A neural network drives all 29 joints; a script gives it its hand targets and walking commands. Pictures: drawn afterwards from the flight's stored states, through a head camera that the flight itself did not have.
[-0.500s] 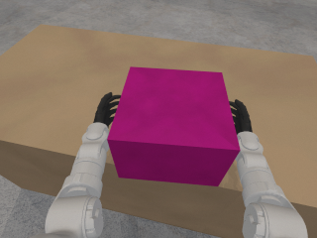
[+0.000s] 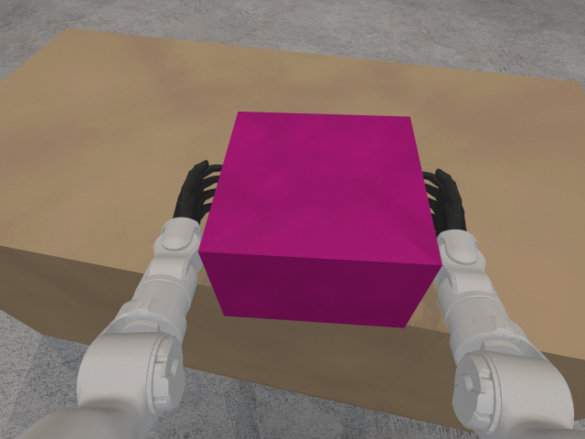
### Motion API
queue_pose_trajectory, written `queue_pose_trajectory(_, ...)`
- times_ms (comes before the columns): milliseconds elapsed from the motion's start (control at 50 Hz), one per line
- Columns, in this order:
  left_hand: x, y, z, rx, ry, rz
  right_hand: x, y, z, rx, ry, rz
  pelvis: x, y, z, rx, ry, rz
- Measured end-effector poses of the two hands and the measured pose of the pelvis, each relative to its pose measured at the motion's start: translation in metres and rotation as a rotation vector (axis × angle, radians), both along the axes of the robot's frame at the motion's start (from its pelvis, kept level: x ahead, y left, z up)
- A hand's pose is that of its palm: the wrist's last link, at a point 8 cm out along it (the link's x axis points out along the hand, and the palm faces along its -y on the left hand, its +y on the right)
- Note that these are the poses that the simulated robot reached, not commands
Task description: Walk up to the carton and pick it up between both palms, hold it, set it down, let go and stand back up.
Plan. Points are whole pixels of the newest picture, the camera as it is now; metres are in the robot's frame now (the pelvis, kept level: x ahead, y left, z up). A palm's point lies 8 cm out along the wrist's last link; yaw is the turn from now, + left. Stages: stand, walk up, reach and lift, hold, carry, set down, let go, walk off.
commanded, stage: set down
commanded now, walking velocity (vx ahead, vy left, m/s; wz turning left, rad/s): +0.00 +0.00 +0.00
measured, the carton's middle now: (317, 215) +0.44 +0.00 +0.02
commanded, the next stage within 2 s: none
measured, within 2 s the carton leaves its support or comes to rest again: neither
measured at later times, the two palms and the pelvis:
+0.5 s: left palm (183, 208) +0.41 +0.20 +0.06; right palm (454, 215) +0.41 -0.19 +0.07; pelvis -0.02 -0.01 -0.02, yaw +1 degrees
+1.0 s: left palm (183, 220) +0.40 +0.20 +0.05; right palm (460, 232) +0.39 -0.20 +0.05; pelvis -0.04 -0.02 -0.03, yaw +2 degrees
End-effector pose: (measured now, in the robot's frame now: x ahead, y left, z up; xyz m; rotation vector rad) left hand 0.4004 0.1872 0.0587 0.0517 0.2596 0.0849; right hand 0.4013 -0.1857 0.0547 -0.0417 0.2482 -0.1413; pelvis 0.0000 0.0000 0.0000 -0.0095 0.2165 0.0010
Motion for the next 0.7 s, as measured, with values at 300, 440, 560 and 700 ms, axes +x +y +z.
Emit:
queue_pose_trajectory(300,0.022,0.007,0.005,-0.048,-0.023,0.075,0.014,0.001,0.009,0.035,0.035,0.012,-0.014,-0.007,-0.014,-0.007,0.135,-0.017)
queue_pose_trajectory(440,0.014,0.014,0.004,-0.048,0.016,0.076,0.011,-0.006,0.016,0.017,0.035,0.007,-0.018,-0.01,-0.015,-0.008,0.094,-0.001)
queue_pose_trajectory(560,0.012,0.003,-0.002,-0.055,0.008,0.059,0.012,0.0,0.005,0.033,0.069,0.036,-0.024,-0.013,-0.02,-0.004,0.134,0.02)
queue_pose_trajectory(700,0.009,0.007,0.0,-0.044,0.008,0.069,0.005,-0.006,0.001,0.051,0.048,0.0,-0.029,-0.016,-0.02,-0.001,0.13,0.017)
